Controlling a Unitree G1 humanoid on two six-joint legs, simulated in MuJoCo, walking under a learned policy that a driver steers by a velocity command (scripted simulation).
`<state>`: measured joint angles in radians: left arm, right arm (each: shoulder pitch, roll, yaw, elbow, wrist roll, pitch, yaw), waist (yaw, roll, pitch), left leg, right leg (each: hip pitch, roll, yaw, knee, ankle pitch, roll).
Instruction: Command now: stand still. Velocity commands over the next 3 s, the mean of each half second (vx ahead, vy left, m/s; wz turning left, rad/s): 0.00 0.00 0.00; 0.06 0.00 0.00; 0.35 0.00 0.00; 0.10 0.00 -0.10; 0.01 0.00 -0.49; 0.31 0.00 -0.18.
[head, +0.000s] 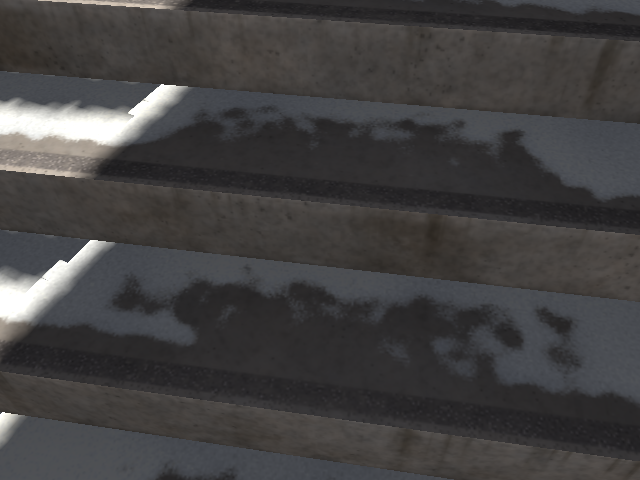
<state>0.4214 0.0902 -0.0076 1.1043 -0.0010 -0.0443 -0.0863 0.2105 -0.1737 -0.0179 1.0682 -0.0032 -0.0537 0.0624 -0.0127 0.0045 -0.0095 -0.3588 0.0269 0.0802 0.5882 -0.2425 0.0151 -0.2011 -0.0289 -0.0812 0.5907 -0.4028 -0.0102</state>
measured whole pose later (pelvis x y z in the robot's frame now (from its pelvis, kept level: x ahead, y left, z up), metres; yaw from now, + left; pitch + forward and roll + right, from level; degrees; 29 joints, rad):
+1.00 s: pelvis +0.02 +0.01 +0.01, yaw +1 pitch +2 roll +0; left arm 0.53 0.13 0.02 1.14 0.07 -0.06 -0.01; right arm 0.31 -0.18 -0.02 1.06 -0.04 -0.03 0.01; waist 0.04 -0.02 -0.05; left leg -0.47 0.03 0.06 0.92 -0.33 0.12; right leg -0.14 -0.04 -0.09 0.49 -0.39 -0.05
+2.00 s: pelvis +0.29 +0.14 +0.17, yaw -2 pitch +4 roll +0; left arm 0.18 0.23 0.04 0.91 0.01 -0.09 -0.03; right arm 0.15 -0.18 -0.04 0.87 -0.04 -0.08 -0.05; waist -0.01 -0.02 -0.06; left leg -0.47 0.04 0.07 0.64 -0.25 0.04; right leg -0.51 0.04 0.00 0.95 -0.44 -0.03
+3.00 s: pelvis +0.40 +0.12 +0.17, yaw -23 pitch +6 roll +0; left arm 0.15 0.16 -0.02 0.77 0.02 -0.01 -0.06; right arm 0.59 -0.10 0.04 1.05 -0.14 -0.05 0.06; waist -0.03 0.00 -0.12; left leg -0.12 -0.04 0.07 0.40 -0.40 0.06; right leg -1.26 0.07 0.11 2.17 -0.24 -0.27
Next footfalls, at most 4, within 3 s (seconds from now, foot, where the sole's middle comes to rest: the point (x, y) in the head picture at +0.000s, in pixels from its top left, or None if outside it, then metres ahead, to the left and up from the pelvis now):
1.20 left None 0.08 0.19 -0.76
1.50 right None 0.34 0.03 -0.59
1.90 left None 0.38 0.26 -0.59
2.28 right None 0.31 0.01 -0.59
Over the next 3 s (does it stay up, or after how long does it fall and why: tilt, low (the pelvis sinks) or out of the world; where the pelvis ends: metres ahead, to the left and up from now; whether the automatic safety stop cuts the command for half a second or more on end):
stays up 0.40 0.12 0.17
